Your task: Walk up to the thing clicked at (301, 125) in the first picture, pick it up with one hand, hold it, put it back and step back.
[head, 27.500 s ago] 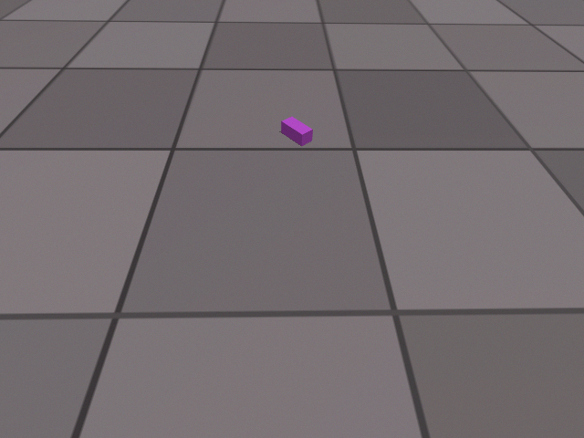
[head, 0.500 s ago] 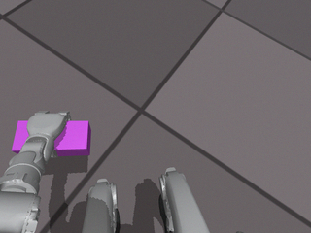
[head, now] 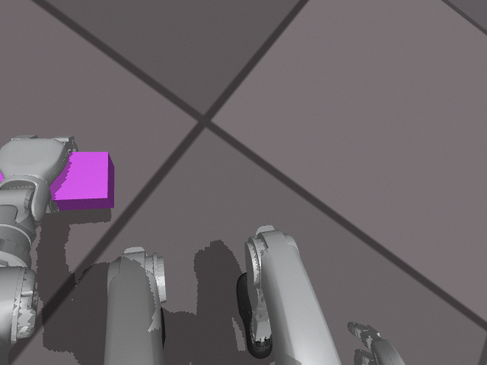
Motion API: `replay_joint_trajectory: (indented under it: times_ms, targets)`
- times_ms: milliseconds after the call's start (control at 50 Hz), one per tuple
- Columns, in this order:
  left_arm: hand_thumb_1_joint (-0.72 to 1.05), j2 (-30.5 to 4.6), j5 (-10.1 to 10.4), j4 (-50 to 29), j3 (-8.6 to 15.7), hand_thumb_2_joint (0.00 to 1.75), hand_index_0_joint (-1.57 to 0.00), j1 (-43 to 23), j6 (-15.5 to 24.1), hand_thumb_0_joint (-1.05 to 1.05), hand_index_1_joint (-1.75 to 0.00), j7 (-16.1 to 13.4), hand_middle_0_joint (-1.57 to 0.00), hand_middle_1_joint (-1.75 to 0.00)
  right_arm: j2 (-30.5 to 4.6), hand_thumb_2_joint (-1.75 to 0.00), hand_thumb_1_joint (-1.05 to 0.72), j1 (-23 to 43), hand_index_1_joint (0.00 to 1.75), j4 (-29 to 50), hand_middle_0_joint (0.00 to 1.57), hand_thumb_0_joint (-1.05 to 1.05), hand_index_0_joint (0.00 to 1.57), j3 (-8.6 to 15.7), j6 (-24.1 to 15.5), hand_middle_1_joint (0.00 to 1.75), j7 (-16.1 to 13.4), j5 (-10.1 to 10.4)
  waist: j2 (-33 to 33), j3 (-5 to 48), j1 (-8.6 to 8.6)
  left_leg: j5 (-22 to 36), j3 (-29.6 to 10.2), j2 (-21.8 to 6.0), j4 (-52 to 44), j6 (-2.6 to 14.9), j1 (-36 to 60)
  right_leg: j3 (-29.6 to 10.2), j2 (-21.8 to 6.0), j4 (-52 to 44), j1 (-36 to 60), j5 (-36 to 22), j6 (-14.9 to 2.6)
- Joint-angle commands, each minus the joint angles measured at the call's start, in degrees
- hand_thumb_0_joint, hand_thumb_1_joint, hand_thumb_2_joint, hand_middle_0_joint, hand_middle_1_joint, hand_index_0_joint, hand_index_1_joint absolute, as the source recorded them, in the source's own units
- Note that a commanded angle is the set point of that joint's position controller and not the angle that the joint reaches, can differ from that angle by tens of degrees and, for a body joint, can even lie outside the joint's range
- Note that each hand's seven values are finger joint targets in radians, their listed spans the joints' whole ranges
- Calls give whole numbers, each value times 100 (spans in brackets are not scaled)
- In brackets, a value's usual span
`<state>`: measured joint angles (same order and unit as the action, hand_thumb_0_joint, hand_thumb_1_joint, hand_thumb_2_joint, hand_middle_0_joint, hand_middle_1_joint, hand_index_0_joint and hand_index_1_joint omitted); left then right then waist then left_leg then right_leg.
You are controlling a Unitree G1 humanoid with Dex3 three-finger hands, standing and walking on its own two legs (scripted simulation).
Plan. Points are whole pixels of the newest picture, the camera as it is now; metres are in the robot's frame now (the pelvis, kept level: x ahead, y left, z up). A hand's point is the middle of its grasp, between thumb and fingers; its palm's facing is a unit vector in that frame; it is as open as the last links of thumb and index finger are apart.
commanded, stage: crouch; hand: left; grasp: from above
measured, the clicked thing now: (54, 182) +0.45 +0.26 -0.21
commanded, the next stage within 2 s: lower in 0.60 s
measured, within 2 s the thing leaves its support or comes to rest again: rests again in 1.46 s
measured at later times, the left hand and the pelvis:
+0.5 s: hand (59, 187) +0.45 +0.27 -0.24, palm faces -0.50 -0.01 -0.87, open 11.4 cm; pelvis -0.01 +0.00 -0.06, yaw -1 degrees
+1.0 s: hand (68, 189) +0.46 +0.27 -0.29, palm faces -0.53 -0.03 -0.85, open 11.4 cm; pelvis -0.01 +0.00 -0.09, yaw -3 degrees
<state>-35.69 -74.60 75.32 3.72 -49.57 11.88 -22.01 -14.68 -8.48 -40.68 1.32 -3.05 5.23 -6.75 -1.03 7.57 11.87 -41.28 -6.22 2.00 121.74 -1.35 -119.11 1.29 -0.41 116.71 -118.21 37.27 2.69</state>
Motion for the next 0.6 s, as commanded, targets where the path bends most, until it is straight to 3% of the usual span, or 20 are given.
replay_joint_trajectory:
  times_ms: [0,180,380,500,580]
  targets:
    - [67,-1609,169,-840,236,110,-99,-2000,-25,0,-96,-199,-97,-97,-1250,-90,-91,-1401,30,75,20,0,20,412,8,30,26,24,-1441,4125,14,1762,461,18,-1232,245,2968,370,77,-980,2068,-1447,-446]
    - [69,-2011,119,-829,404,111,-102,-2167,285,0,-94,-31,-100,-96,-1333,-90,-91,-1491,30,56,20,0,20,349,97,30,114,-16,-1470,4062,77,1741,467,40,-786,243,2583,381,85,-613,1824,-1423,-426]
    - [66,-2254,-143,-693,501,111,-99,-2586,496,0,-96,-320,-97,-97,-1484,-90,-91,-1505,30,-76,20,0,20,289,103,30,187,-116,-1918,3983,183,1410,433,17,-593,185,2674,506,104,-272,1111,-1119,-472]
    - [66,-2356,-148,-403,487,112,-99,-2769,450,0,-96,-416,-98,-97,-1501,-90,-91,-1488,30,-132,20,0,20,207,73,30,178,-141,-1825,3868,312,1252,455,29,-415,236,2281,531,113,-141,1067,-1090,-451]
    - [64,-2456,-184,-134,510,112,-97,-2626,394,0,-95,-428,-97,-95,-1542,-90,-91,-1500,30,-147,20,0,20,139,65,30,171,-137,-1735,3734,256,1235,446,45,-362,244,2119,562,109,-69,1004,-1080,-449]
